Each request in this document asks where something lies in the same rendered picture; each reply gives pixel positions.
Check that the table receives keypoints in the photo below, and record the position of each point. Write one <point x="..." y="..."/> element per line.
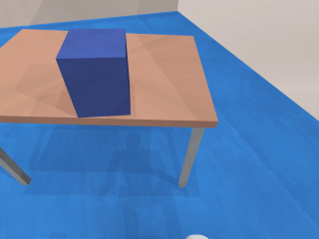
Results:
<point x="168" y="88"/>

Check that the carton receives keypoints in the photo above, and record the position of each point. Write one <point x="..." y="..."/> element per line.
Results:
<point x="95" y="68"/>

